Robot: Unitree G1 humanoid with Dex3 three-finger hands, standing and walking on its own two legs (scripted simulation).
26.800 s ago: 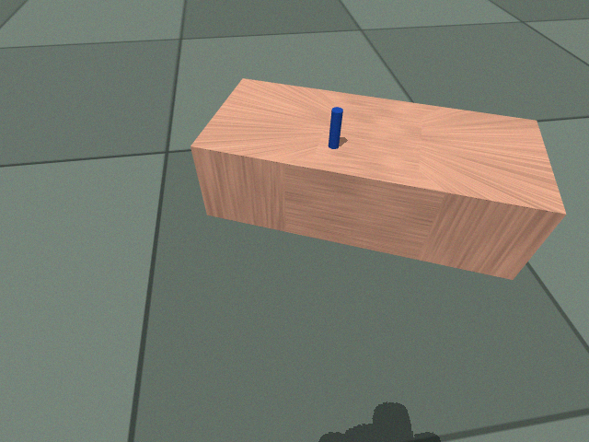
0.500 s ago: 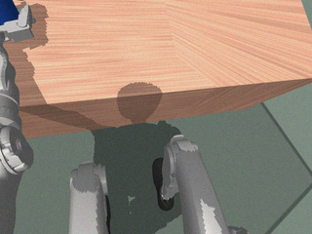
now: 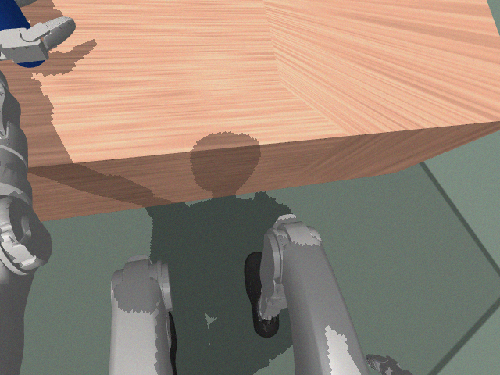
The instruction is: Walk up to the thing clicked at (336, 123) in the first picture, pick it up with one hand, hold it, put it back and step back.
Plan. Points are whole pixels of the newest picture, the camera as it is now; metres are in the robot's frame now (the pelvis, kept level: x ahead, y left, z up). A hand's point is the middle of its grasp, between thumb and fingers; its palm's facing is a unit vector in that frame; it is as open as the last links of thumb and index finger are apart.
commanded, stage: open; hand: left
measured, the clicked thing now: out of the picture +0.60 +0.20 +0.03
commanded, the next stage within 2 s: withdraw in 0.02 s
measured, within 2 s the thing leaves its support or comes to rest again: neither
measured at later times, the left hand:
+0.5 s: hand out of the picture +0.62 +0.24 +0.11, palm faces +0.24 -0.97 -0.08, open 16.3 cm
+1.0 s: hand out of the picture +0.56 +0.29 +0.24, palm faces +0.27 -0.90 -0.35, open 17.4 cm
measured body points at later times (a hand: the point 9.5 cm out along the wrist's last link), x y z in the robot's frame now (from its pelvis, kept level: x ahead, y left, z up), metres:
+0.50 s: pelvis +0.01 +0.01 +0.05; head +0.24 +0.03 +0.43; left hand +0.60 +0.29 +0.12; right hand +0.02 -0.26 -0.07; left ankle +0.06 +0.11 -0.40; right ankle +0.14 -0.14 -0.40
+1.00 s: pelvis +0.05 +0.00 +0.23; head +0.20 +0.03 +0.65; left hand +0.54 +0.34 +0.27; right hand +0.05 -0.26 +0.12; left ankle +0.06 +0.12 -0.40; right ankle +0.14 -0.14 -0.40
